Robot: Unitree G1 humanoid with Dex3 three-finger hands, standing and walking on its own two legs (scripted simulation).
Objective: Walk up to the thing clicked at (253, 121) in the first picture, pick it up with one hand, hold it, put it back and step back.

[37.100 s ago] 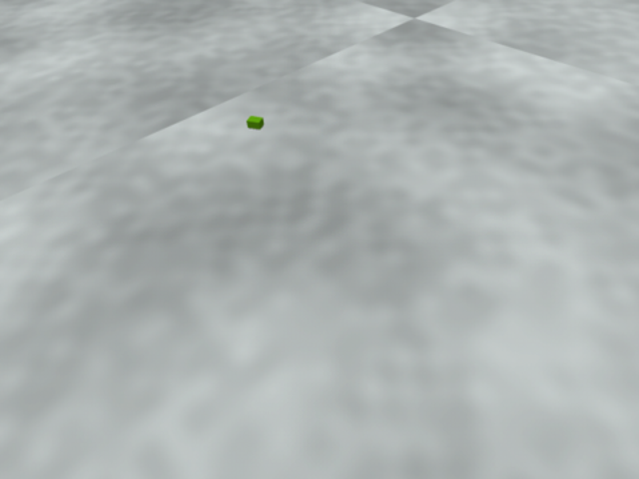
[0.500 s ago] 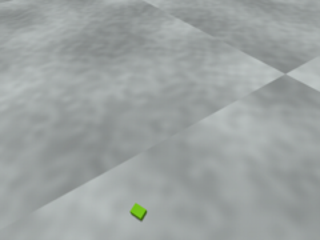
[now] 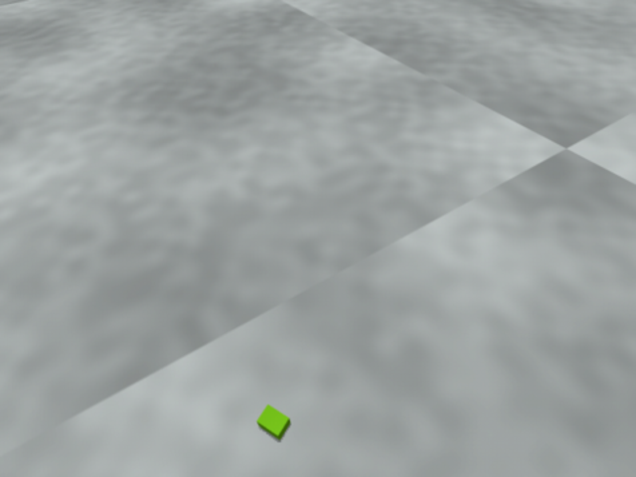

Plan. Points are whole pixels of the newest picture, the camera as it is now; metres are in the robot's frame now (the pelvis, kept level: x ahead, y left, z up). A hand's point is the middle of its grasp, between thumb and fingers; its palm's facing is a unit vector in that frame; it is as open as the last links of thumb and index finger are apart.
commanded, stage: stand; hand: left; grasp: from above
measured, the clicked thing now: (273, 422) +0.43 +0.20 -0.76
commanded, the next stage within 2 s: step back in 0.02 s
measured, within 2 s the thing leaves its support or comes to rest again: neither
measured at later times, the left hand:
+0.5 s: hand out of the picture +0.07 +0.32 -0.18, palm faces -0.05 -0.93 -0.37, open 7.4 cm
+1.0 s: hand out of the picture -0.05 +0.32 -0.16, palm faces -0.05 -0.91 -0.41, open 7.4 cm
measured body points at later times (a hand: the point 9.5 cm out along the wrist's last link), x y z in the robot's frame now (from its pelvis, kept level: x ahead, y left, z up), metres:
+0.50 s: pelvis -0.07 +0.06 -0.02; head +0.01 +0.08 +0.42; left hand +0.08 +0.36 -0.16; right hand -0.01 -0.26 -0.13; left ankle -0.05 +0.15 -0.75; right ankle -0.10 -0.09 -0.67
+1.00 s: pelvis -0.19 +0.06 -0.02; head -0.12 +0.05 +0.42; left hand -0.05 +0.37 -0.13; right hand -0.11 -0.27 -0.14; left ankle -0.20 +0.18 -0.73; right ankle -0.15 -0.07 -0.75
